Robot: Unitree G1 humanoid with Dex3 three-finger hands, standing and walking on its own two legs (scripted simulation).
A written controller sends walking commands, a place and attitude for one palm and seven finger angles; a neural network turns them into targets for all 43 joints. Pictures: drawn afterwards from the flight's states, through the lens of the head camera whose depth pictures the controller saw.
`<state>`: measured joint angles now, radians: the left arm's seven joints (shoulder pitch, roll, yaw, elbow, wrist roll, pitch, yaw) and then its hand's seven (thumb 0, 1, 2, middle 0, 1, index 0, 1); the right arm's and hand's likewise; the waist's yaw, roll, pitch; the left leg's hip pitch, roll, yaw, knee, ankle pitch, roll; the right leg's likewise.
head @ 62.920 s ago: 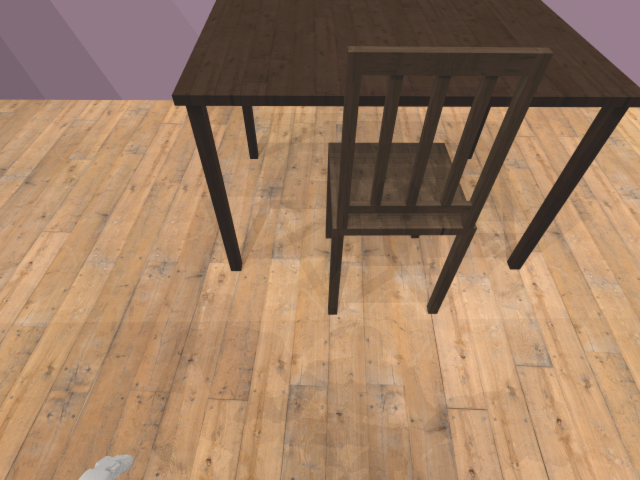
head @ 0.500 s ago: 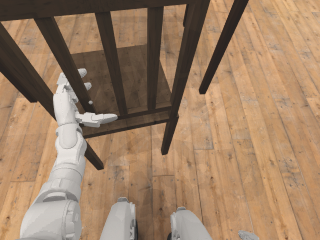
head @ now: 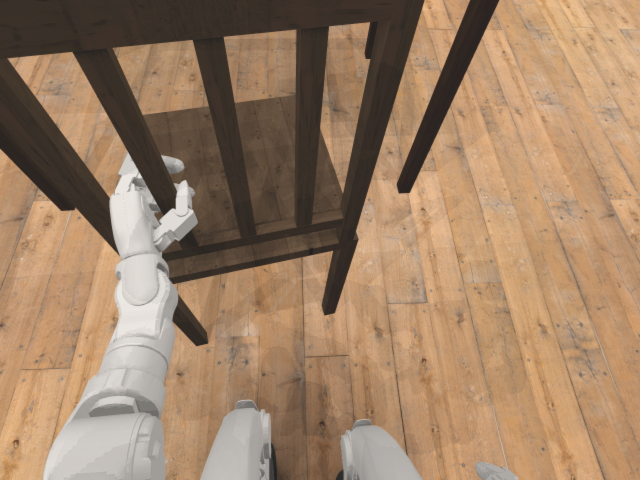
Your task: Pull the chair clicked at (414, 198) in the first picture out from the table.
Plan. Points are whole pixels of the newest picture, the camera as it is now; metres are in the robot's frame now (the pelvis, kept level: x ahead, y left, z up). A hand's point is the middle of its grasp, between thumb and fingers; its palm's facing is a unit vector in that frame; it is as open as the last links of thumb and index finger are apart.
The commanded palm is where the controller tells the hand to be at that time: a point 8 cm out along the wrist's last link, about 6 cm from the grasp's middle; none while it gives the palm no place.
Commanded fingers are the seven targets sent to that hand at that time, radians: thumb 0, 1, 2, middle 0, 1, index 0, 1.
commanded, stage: hook a spindle and tug to test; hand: left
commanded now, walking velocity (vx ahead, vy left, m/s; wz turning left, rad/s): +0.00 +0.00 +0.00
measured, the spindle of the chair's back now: (233, 163) +0.49 +0.10 +0.07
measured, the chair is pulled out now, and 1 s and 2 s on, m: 0.25 0.30 0.42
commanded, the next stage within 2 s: step backward, pulling the chair out in 0.52 s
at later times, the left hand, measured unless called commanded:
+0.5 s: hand (186, 230) +0.41 +0.16 +0.03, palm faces +0.22 -0.97 -0.01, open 5.6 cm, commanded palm +0.37 +0.20 +0.02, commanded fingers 0.00 0.90 0.90 -0.50 -1.45 -0.50 -1.45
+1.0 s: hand (180, 244) +0.38 +0.15 +0.05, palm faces +0.06 -0.99 -0.14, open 5.5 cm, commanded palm +0.35 +0.20 +0.05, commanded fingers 0.00 0.90 0.90 -0.50 -1.45 -0.50 -1.45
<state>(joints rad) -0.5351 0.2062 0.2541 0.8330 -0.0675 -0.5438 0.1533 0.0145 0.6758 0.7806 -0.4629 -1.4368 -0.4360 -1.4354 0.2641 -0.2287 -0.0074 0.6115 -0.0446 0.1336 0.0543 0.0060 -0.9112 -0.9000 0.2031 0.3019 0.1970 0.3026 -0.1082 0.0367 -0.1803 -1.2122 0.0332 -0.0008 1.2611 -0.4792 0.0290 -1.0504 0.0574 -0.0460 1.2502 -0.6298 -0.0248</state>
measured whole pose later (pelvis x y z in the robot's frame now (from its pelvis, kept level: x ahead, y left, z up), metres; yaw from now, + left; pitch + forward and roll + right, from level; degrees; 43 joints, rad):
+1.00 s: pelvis +0.02 +0.02 +0.10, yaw +2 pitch +10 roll -2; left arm -0.43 0.17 0.04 0.94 -0.07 -0.18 0.11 0.07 0.69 0.73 -0.26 -1.12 -0.47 -1.45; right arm 0.26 -0.24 0.03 0.58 0.03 0.20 -0.08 0.01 -0.91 -0.90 0.20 0.30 0.20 0.30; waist -0.08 0.02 -0.03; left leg -0.58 -0.01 0.02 0.67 -0.26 0.05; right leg -0.42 0.01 -0.03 0.63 -0.38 0.01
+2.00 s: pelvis -0.09 -0.04 +0.11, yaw +8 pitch +2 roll -2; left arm -0.46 0.18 0.02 0.93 -0.04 -0.21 0.08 0.05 0.65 0.76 -0.24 -1.16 -0.50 -1.45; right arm 0.17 -0.16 0.03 0.68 0.01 0.00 -0.07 0.01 -0.91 -0.90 0.21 0.30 0.20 0.30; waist -0.07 0.03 0.18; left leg -0.47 -0.01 -0.11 0.56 -0.13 -0.01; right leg -0.38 0.06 -0.05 0.54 -0.20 -0.04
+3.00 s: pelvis -0.18 -0.03 +0.10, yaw +15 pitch +2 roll +0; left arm -0.53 0.11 -0.06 1.03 -0.03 -0.20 0.09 0.05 0.66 0.76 -0.20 -1.22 -0.50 -1.45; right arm 0.28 -0.27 -0.02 0.72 0.03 -0.01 -0.13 0.01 -0.92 -0.90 0.20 0.30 0.20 0.30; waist -0.06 -0.02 0.13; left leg -0.29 0.03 0.01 0.63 -0.37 -0.03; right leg -0.49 -0.08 -0.08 0.62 -0.21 0.01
